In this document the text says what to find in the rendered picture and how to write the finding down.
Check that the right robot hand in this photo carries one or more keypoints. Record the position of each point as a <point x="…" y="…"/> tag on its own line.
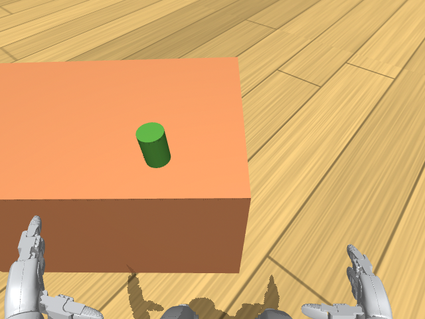
<point x="367" y="289"/>

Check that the can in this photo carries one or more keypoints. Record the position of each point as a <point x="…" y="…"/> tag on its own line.
<point x="153" y="143"/>

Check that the left robot hand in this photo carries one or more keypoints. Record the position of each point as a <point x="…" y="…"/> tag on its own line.
<point x="25" y="287"/>

